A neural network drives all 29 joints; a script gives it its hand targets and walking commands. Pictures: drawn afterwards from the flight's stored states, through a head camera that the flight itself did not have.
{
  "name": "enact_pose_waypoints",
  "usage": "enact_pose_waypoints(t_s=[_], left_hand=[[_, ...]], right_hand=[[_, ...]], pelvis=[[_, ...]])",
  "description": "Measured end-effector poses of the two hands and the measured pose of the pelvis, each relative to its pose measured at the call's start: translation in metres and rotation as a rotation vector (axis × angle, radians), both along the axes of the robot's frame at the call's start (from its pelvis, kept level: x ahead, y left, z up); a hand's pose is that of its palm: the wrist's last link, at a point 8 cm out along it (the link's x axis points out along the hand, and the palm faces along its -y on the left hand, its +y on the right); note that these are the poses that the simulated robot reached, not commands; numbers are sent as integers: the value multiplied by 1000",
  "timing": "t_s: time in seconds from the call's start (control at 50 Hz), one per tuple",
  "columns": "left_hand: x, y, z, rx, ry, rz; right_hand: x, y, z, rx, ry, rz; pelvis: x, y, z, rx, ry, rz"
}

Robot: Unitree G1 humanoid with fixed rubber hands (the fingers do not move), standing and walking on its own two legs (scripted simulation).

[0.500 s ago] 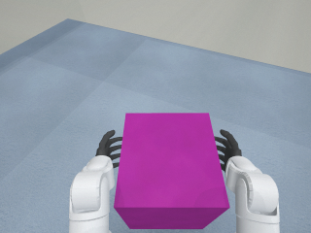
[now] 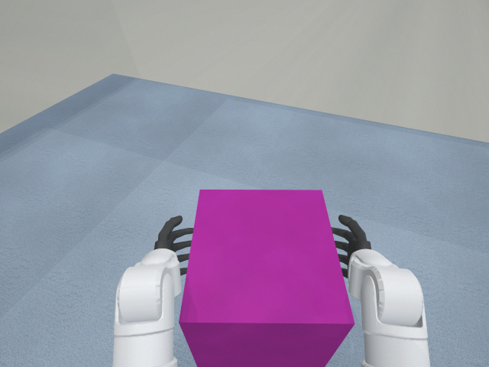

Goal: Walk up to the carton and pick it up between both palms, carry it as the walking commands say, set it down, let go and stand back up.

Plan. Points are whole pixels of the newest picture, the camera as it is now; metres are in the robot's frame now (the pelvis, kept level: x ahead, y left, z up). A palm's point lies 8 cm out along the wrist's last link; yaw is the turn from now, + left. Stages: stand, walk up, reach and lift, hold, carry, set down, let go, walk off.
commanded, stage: carry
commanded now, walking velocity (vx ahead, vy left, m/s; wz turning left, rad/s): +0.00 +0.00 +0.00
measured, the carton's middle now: (259, 286) +0.27 +0.00 +0.01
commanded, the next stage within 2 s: none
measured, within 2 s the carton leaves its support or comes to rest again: neither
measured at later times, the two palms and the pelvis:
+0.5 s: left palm (159, 262) +0.28 +0.15 +0.07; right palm (341, 255) +0.29 -0.14 +0.07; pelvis +0.01 +0.01 +0.00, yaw +1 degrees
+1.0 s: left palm (158, 259) +0.29 +0.16 +0.07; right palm (335, 253) +0.30 -0.13 +0.06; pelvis +0.02 +0.01 +0.00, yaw +1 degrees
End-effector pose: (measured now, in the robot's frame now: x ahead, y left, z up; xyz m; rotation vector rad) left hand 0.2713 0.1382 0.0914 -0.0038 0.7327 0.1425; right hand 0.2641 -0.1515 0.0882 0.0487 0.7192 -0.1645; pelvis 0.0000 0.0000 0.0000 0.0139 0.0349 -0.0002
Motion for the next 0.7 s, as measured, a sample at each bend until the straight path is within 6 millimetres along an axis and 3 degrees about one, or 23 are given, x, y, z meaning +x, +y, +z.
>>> enact_pose_waypoints(t_s=[0.7], left_hand=[[18,18,-23,8,-19,19]], right_hand=[[28,18,-20,-23,-19,43]], pelvis=[[14,8,0,-5,2,14]])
